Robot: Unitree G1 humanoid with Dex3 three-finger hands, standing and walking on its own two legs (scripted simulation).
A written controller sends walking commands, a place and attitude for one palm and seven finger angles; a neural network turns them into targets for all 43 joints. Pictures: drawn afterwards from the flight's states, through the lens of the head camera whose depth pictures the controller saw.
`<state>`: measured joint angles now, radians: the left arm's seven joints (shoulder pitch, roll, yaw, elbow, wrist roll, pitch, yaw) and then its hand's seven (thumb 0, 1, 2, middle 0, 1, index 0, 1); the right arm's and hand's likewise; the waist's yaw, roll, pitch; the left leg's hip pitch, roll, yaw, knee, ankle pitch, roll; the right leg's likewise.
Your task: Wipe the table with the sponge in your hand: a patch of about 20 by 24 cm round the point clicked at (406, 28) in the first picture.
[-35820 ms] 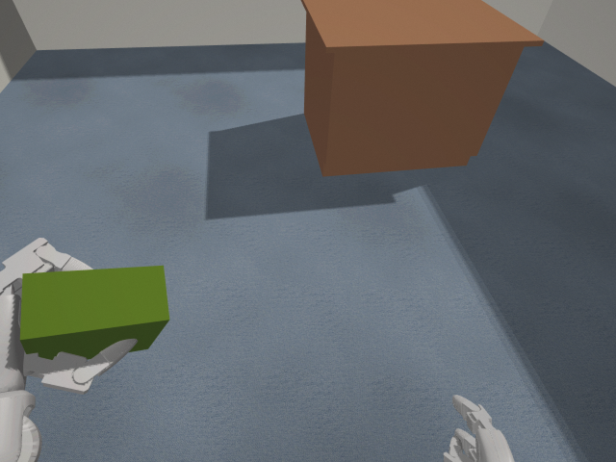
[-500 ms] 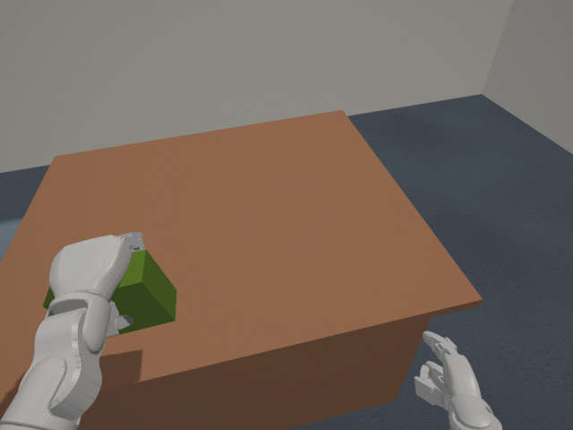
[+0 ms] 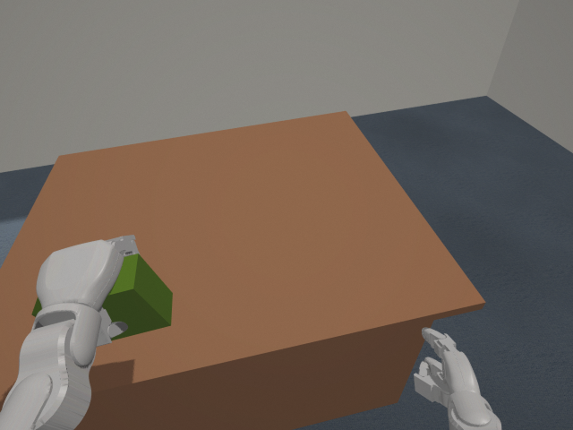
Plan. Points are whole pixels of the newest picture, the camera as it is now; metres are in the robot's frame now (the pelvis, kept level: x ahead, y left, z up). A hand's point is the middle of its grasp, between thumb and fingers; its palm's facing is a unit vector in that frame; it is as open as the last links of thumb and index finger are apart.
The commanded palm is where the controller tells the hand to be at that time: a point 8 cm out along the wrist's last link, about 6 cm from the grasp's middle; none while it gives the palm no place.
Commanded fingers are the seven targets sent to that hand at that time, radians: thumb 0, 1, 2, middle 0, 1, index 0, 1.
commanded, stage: bring the sponge back beside the body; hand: left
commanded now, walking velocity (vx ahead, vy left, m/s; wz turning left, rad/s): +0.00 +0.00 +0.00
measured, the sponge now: (117, 308) +0.22 +0.29 +0.07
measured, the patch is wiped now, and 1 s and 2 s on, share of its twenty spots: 0.95 0.95 0.95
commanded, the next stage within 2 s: step back with the hand held close in 0.98 s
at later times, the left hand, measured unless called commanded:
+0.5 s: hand (99, 310) +0.19 +0.28 +0.11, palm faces +0.08 -0.10 -0.99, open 9.3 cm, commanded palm +0.16 +0.27 +0.18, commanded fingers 0.00 0.10 1.30 -1.20 -1.60 -1.20 -1.60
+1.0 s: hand (99, 317) +0.18 +0.28 +0.11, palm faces +0.08 -0.11 -0.99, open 9.3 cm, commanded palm +0.15 +0.27 +0.18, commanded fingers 0.00 0.10 1.30 -1.20 -1.60 -1.20 -1.60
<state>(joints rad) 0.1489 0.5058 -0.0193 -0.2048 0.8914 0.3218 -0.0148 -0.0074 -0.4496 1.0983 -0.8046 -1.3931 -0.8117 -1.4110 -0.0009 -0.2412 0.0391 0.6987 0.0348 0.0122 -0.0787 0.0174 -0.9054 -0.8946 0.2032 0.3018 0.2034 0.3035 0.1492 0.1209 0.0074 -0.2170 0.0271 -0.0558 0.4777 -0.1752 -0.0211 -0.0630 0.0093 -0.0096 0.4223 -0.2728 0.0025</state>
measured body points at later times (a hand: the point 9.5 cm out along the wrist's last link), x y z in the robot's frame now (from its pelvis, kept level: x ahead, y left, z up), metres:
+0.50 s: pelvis +0.00 +0.00 +0.00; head -0.03 -0.04 +0.45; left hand +0.18 +0.29 +0.16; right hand +0.26 -0.19 -0.07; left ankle +0.06 +0.13 -0.74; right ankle -0.02 -0.13 -0.74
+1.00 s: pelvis -0.01 +0.00 +0.00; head -0.04 -0.04 +0.44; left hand +0.17 +0.28 +0.17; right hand +0.26 -0.18 -0.07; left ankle +0.06 +0.13 -0.74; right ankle -0.02 -0.13 -0.74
